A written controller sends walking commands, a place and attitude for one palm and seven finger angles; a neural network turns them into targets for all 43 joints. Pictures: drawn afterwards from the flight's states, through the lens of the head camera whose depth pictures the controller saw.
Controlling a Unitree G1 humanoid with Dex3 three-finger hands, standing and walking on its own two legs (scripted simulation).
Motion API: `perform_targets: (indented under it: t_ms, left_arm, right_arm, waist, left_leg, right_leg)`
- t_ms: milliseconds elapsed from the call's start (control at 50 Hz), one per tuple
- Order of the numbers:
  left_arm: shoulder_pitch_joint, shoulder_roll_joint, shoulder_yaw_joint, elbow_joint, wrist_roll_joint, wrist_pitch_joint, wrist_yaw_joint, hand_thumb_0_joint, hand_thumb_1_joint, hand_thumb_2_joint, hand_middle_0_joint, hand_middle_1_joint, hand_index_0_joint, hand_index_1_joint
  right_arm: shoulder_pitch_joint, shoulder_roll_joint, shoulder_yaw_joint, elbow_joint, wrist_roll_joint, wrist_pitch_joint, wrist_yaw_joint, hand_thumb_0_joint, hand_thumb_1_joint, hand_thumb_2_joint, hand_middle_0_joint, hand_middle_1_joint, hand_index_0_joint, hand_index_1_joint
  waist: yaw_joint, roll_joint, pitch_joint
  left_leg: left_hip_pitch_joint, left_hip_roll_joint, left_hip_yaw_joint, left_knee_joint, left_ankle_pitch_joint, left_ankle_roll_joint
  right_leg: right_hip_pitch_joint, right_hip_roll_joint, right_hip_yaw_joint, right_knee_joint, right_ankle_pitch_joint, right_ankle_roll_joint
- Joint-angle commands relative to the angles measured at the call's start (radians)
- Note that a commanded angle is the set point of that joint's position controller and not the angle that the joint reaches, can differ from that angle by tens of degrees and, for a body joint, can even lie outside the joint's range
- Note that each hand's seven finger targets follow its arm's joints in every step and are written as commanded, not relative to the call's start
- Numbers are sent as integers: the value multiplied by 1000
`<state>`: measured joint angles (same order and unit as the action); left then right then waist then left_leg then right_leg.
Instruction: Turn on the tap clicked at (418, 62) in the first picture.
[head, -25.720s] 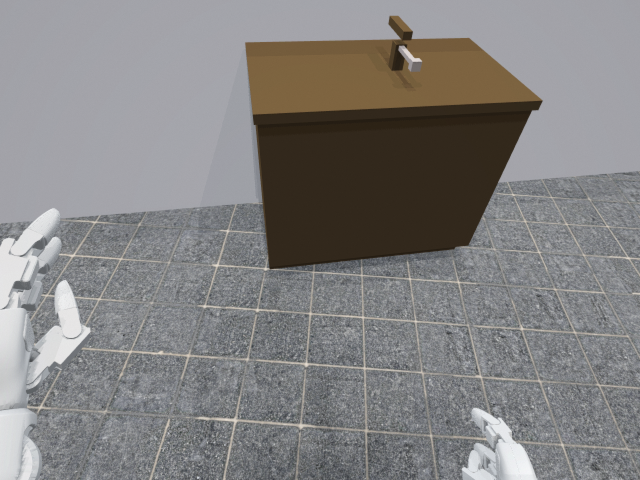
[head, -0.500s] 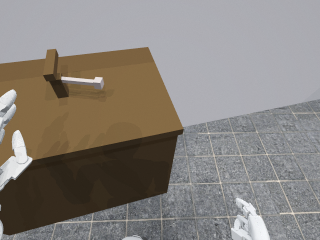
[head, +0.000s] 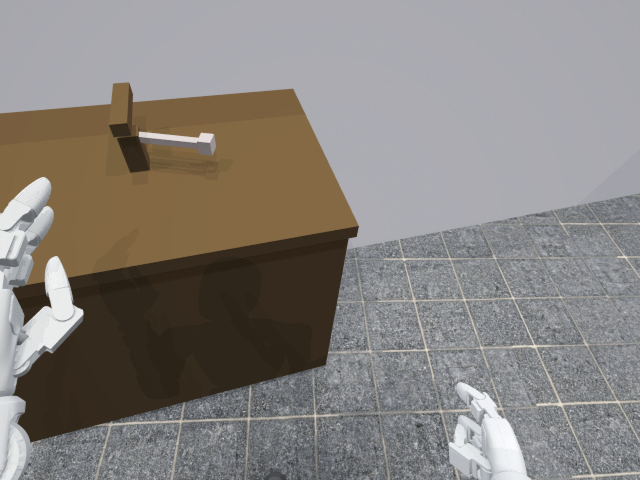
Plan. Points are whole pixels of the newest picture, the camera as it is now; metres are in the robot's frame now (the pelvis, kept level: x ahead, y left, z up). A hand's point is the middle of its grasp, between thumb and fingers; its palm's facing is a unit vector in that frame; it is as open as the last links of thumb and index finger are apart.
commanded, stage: step back with the hand held close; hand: left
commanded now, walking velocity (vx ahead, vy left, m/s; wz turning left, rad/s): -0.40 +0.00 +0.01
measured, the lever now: (206, 144) +0.64 +0.28 +0.04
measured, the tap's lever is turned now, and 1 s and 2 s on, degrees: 69 69 69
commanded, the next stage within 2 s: stop stepping back and stand still in 0.20 s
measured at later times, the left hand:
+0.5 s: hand out of the picture +0.07 +0.21 +0.16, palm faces +0.35 -0.81 -0.47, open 7.4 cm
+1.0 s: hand out of the picture -0.02 +0.20 +0.16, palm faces +0.52 -0.76 -0.40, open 7.4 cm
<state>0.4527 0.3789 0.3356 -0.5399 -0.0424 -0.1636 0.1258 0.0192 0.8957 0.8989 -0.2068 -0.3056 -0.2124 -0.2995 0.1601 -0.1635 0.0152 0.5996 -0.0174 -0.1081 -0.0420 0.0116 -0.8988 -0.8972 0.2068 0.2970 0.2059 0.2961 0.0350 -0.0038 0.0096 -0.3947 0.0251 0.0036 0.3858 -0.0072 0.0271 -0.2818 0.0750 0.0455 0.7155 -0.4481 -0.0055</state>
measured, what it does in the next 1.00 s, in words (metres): walks backwards: right foot, then left foot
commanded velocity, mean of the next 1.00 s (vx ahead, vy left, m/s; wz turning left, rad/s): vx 0.04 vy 0.05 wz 0.00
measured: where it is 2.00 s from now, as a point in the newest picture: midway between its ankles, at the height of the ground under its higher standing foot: outside the picture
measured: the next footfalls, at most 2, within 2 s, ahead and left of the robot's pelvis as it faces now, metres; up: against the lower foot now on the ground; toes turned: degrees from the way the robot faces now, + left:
right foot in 0.06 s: -0.01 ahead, -0.12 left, +0.00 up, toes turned +3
left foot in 0.30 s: -0.04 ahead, +0.11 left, +0.00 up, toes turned +2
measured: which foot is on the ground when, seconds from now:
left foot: down 0.00-0.06, up 0.08-0.28, down 0.30-0.50, up 0.52-0.72, down 0.74-0.92, up 0.94-1.00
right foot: up 0.00-0.04, down 0.06-0.74, up 0.76-0.90, down 0.92-1.00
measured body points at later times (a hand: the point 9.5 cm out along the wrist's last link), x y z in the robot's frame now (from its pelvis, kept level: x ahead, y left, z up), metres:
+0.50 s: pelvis -0.13 -0.03 -0.01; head -0.12 -0.03 +0.44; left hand +0.04 +0.25 +0.19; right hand +0.03 -0.27 -0.09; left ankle -0.08 +0.11 -0.73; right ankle -0.08 -0.11 -0.74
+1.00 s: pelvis -0.20 -0.07 -0.02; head -0.21 -0.09 +0.43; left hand -0.05 +0.23 +0.18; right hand -0.04 -0.29 -0.13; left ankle -0.22 +0.08 -0.69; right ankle -0.14 -0.14 -0.74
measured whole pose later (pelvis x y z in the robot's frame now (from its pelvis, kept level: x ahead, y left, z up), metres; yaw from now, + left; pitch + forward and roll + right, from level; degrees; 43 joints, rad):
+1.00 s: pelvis -0.20 -0.07 -0.02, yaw +7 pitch -4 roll +0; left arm 0.41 0.32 0.34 -0.40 -0.04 -0.15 0.11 0.02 0.89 0.90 -0.21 -0.31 -0.21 -0.30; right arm 0.26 -0.22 -0.03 0.72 0.01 -0.10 -0.05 0.01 -0.90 -0.90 0.21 0.30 0.21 0.30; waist 0.01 0.06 0.03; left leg -0.41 0.02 -0.05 1.03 -0.40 0.02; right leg -0.31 0.03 -0.07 0.64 -0.27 -0.07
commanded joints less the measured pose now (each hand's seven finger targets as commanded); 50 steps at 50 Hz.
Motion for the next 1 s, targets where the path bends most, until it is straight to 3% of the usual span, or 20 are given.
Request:
perform_targets:
  t_ms: [0, 40, 80, 140, 200, 240, 300, 320, 440, 500, 580, 660, 700, 720, 760, 880, 900, 920, 940, 980]
  left_arm:
    - [-48, 159, 100, -218, -8, -71, 10, 0, 900, 900, -200, -300, -200, -300]
    - [-67, 199, 113, -245, -10, -96, 8, 0, 900, 900, -200, -300, -200, -300]
    - [-56, 179, 76, -238, -18, -91, 9, 0, 900, 900, -200, -300, -200, -300]
    - [-64, 178, 123, -157, -17, -86, 9, 0, 900, 900, -200, -300, -200, -300]
    - [-59, 169, 133, -129, -8, -86, 23, 0, 900, 900, -200, -300, -200, -300]
    - [-39, 172, 121, -226, -15, -95, 34, 0, 900, 900, -200, -300, -200, -300]
    - [103, 162, 128, -207, -26, -87, 30, 0, 900, 900, -200, -300, -200, -300]
    - [76, 178, 132, -297, -31, -79, 21, 0, 900, 900, -200, -300, -200, -300]
    - [49, 167, 151, -185, 2, -40, 46, 0, 900, 900, -200, -300, -200, -300]
    - [-63, 176, 120, -169, 7, -39, 35, 0, 900, 900, -200, -300, -200, -300]
    - [-117, 161, 96, -88, 5, -26, 39, 0, 900, 900, -200, -300, -200, -300]
    - [-75, 152, 90, -139, 4, -32, 58, 0, 900, 900, -200, -300, -200, -300]
    - [-87, 154, 100, -194, 4, -47, 59, 0, 900, 900, -200, -300, -200, -300]
    - [-73, 178, 119, -209, 22, -34, 47, 0, 900, 900, -200, -300, -200, -300]
    - [-91, 202, 158, -134, 10, -37, 36, 0, 900, 900, -200, -300, -200, -300]
    - [-108, 123, 103, -36, 9, -44, 18, 0, 900, 900, -200, -300, -200, -300]
    - [-117, 141, 100, -31, 14, -44, 9, 0, 900, 900, -200, -300, -200, -300]
    - [-180, 168, 112, -83, 0, -52, 1, 0, 900, 900, -200, -300, -200, -300]
    - [-182, 128, 78, -72, -9, -62, -10, 0, 900, 900, -200, -300, -200, -300]
    - [-144, 165, 114, -95, -14, -75, -9, 0, 900, 900, -200, -300, -200, -300]
  right_arm:
    - [-63, -145, -56, -117, -6, -41, -9, 0, -900, -900, 200, 300, 200, 300]
    - [-42, -129, -60, -109, 1, -19, -7, 0, -900, -900, 200, 300, 200, 300]
    - [-66, -142, -76, -127, 23, -38, -18, 0, -900, -900, 200, 300, 200, 300]
    - [-120, -94, -22, -131, 11, -10, -21, 0, -900, -900, 200, 300, 200, 300]
    - [-100, -111, -32, -124, 10, 11, -41, 0, -900, -900, 200, 300, 200, 300]
    - [-58, -144, -63, -131, 22, 10, -42, 0, -900, -900, 200, 300, 200, 300]
    - [-16, -167, -88, -159, 37, -22, -23, 0, -900, -900, 200, 300, 200, 300]
    - [-25, -155, -75, -165, 16, -37, -20, 0, -900, -900, 200, 300, 200, 300]
    - [-36, -176, -76, -140, 33, -54, -23, 0, -900, -900, 200, 300, 200, 300]
    - [-31, -160, -92, -113, 21, -34, -30, 0, -900, -900, 200, 300, 200, 300]
    - [-35, -141, -58, -81, 20, -29, -42, 0, -900, -900, 200, 300, 200, 300]
    - [-30, -156, -61, -116, 18, -46, -55, 0, -900, -900, 200, 300, 200, 300]
    - [-18, -192, -70, -128, 15, -53, -49, 0, -900, -900, 200, 300, 200, 300]
    - [-11, -179, -76, -121, 22, -57, -41, 0, -900, -900, 200, 300, 200, 300]
    - [3, -154, -78, -100, 39, -68, -20, 0, -900, -900, 200, 300, 200, 300]
    - [-40, -168, -69, -83, 24, -62, -38, 0, -900, -900, 200, 300, 200, 300]
    - [-40, -150, -79, -84, 28, -56, -33, 0, -900, -900, 200, 300, 200, 300]
    - [-51, -150, -74, -97, 32, -61, -32, 0, -900, -900, 200, 300, 200, 300]
    - [-19, -169, -98, -82, 35, -75, -16, 0, -900, -900, 200, 300, 200, 300]
    - [-21, -155, -93, -57, 37, -69, -6, 0, -900, -900, 200, 300, 200, 300]
  waist:
    - [-7, 239, -177]
    - [-23, 31, -172]
    - [-16, -277, -88]
    - [-42, -112, -42]
    - [-44, -47, -117]
    - [-39, 12, -195]
    - [-21, 197, -235]
    - [-28, 290, -225]
    - [-31, 88, -64]
    - [-53, -249, -20]
    - [-72, -139, -45]
    - [-58, -32, -84]
    - [-54, 259, -55]
    - [-44, 294, -122]
    - [-60, 292, 62]
    - [-11, 29, 13]
    - [-21, -245, 12]
    - [-44, -303, 19]
    - [-63, -275, 6]
    - [-71, -103, 20]
  left_leg:
    - [91, 144, -157, -184, -446, -15]
    - [247, 11, -13, 237, -353, -76]
    - [117, -105, -29, 780, -480, -90]
    - [-87, 2, -80, 642, -488, -68]
    - [15, -15, -5, 183, -344, -50]
    - [190, 38, -15, -44, 14, -31]
    - [451, 262, -218, 13, 585, 76]
    - [360, 263, -282, -39, 447, 103]
    - [-106, 85, -113, -12, -617, 32]
    - [51, -56, -20, 640, -451, -23]
    - [100, -6, 13, 511, -425, -2]
    - [234, -42, 79, 45, -459, 34]
    - [248, 141, -219, -164, -574, 126]
    - [236, 198, -188, -143, -367, 162]
    - [-5, 304, -416, -258, -701, 238]
    - [-170, 57, -29, 256, -607, 57]
    - [-236, -42, 59, 590, -560, 25]
    - [-249, -62, -12, 818, -467, -1]
    - [-218, -52, -93, 886, -386, -14]
    - [-187, 9, -98, 838, -264, -27]
  right_leg:
    - [137, 1, -57, -339, 98, -34]
    - [-57, -181, 60, -543, 268, -109]
    - [-278, -410, 233, -548, 408, -226]
    - [-3, -352, 121, -366, 834, -167]
    - [135, -295, 116, -250, 875, -107]
    - [131, -228, 81, -164, 731, -50]
    - [-195, -51, -15, 26, 0, 14]
    - [-169, -60, 5, 98, -71, 24]
    - [231, -66, -42, -309, 137, 8]
    - [-223, -389, 460, -616, -401, -168]
    - [-234, -325, 213, -517, -287, -120]
    - [-81, -252, 133, -392, -227, -88]
    - [-129, -63, -30, -21, -75, -16]
    - [-134, 14, -142, 308, -31, 34]
    - [-300, -85, 26, 557, 24, 19]
    - [248, -88, -47, -327, 71, -16]
    - [214, -263, 284, -487, -49, -85]
    - [100, -397, 522, -576, -58, -143]
    - [33, -405, 584, -593, -162, -117]
    - [-17, -386, 401, -531, -114, -132]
